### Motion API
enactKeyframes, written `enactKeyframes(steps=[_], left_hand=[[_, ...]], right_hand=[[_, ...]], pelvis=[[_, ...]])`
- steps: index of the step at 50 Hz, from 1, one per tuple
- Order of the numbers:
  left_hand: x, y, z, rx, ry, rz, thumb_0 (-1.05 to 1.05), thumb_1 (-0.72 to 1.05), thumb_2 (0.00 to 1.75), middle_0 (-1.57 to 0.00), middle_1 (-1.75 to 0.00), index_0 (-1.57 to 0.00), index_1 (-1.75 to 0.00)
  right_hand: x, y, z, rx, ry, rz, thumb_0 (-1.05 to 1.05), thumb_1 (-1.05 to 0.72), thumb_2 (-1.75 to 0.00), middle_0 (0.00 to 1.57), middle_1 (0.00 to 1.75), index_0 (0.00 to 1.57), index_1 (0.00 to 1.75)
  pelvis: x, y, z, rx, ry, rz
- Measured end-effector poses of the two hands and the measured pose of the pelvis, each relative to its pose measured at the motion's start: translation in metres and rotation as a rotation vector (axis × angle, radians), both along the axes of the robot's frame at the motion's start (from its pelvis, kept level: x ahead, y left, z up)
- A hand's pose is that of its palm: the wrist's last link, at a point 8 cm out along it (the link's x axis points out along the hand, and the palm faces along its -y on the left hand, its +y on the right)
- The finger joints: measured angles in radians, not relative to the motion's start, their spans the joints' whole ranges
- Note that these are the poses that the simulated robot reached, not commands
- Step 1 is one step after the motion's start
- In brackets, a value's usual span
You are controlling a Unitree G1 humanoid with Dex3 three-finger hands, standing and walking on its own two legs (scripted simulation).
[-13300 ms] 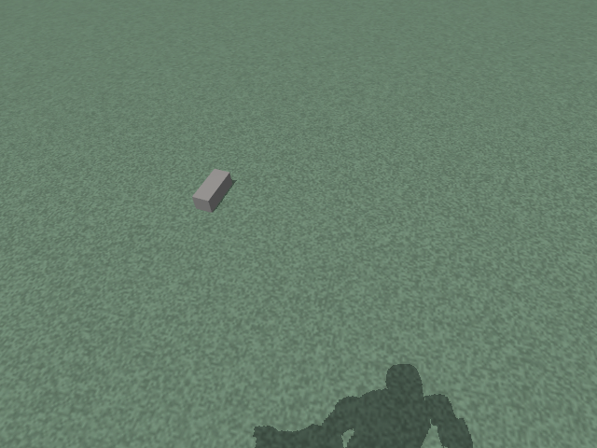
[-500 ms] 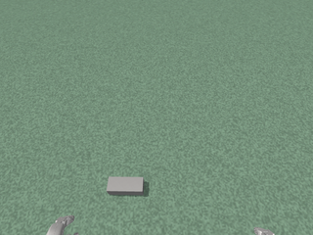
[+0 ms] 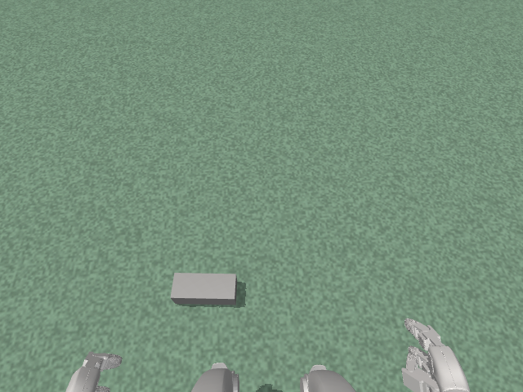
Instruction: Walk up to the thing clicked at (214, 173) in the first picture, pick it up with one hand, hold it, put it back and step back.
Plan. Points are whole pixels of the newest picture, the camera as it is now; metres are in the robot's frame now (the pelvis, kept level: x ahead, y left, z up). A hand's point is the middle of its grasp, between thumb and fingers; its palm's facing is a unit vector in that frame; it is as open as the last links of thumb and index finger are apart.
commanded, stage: rise first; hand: left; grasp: from above
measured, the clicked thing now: (205, 289) +0.48 +0.20 -0.67
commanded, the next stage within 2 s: none
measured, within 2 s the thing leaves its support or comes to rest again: neither
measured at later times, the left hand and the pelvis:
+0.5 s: hand (141, 362) +0.21 +0.27 -0.29, palm faces -0.43 -0.57 -0.70, open 14.1 cm; pelvis -0.04 +0.00 -0.15, yaw +0 degrees
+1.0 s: hand (167, 312) +0.34 +0.26 -0.43, palm faces -0.50 -0.15 -0.85, open 14.1 cm; pelvis -0.09 +0.00 -0.29, yaw -5 degrees
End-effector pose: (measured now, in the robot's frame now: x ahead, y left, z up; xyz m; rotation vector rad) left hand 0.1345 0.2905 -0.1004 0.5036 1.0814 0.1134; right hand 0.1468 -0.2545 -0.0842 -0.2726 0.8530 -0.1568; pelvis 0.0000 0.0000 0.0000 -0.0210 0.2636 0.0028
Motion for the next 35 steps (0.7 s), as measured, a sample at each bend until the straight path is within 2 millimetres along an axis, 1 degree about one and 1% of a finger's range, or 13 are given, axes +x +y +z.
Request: enactKeyframes(steps=[4,8,11,14,16,19,25,30,33,35], left_hand=[[-0.001,0.001,-0.005,0.022,0.008,-0.022,0.00,-0.53,0.97,-0.09,-1.06,-0.09,-1.06],[0.003,0.002,-0.015,0.045,0.016,-0.053,0.00,-0.55,0.96,-0.09,-1.06,-0.10,-1.06],[0.009,0.005,-0.029,0.073,0.023,-0.097,0.00,-0.55,0.96,-0.09,-1.06,-0.10,-1.06],[0.020,0.007,-0.049,0.104,0.018,-0.158,0.00,-0.55,0.96,-0.09,-1.06,-0.10,-1.06],[0.030,0.007,-0.065,0.127,0.002,-0.210,0.00,-0.55,0.95,-0.09,-1.07,-0.10,-1.06],[0.047,0.005,-0.091,0.168,-0.036,-0.301,0.00,-0.55,0.95,-0.09,-1.08,-0.10,-1.07],[0.083,0.004,-0.143,0.289,-0.121,-0.468,0.00,-0.56,0.97,-0.09,-1.09,-0.10,-1.09],[0.112,0.001,-0.178,0.386,-0.174,-0.575,0.00,-0.57,0.99,-0.10,-1.09,-0.10,-1.09],[0.131,-0.003,-0.197,0.429,-0.189,-0.639,0.00,-0.58,1.00,-0.10,-1.08,-0.10,-1.08],[0.144,-0.005,-0.210,0.453,-0.199,-0.683,0.00,-0.58,1.01,-0.10,-1.07,-0.10,-1.08]], right_hand=[[0.011,0.004,-0.006,0.002,-0.034,0.014,0.01,-0.93,-0.91,0.20,0.30,0.20,0.30],[0.018,0.008,-0.014,0.005,-0.059,0.031,0.01,-0.93,-0.91,0.20,0.30,0.20,0.30],[0.020,0.008,-0.026,0.004,-0.069,0.048,0.01,-0.93,-0.91,0.20,0.30,0.20,0.30],[0.019,0.006,-0.046,0.000,-0.070,0.067,0.01,-0.93,-0.91,0.20,0.30,0.21,0.30],[0.018,0.003,-0.063,-0.002,-0.063,0.078,0.01,-0.92,-0.91,0.20,0.30,0.21,0.30],[0.014,-0.002,-0.093,-0.005,-0.042,0.090,0.01,-0.92,-0.91,0.20,0.30,0.21,0.30],[-0.004,-0.015,-0.165,0.000,0.026,0.086,0.01,-0.93,-0.91,0.20,0.30,0.20,0.30],[-0.032,-0.021,-0.225,0.014,0.109,0.063,0.01,-0.94,-0.91,0.20,0.30,0.20,0.30],[-0.056,-0.023,-0.254,0.020,0.168,0.050,0.01,-0.95,-0.91,0.20,0.30,0.20,0.30],[-0.074,-0.025,-0.271,0.019,0.207,0.036,0.01,-0.94,-0.91,0.20,0.30,0.20,0.30]], pelvis=[[0.001,0.001,-0.009,-0.006,0.024,0.002],[0.000,0.001,-0.020,-0.009,0.053,0.004],[-0.002,0.001,-0.032,-0.010,0.085,0.004],[-0.007,0.000,-0.051,-0.008,0.128,0.003],[-0.011,-0.001,-0.067,-0.007,0.160,0.001],[-0.018,-0.001,-0.093,-0.005,0.207,-0.001],[-0.038,-0.005,-0.152,-0.002,0.281,-0.005],[-0.058,-0.009,-0.195,-0.004,0.315,-0.010],[-0.069,-0.011,-0.217,-0.006,0.327,-0.016],[-0.075,-0.012,-0.231,-0.009,0.332,-0.020]])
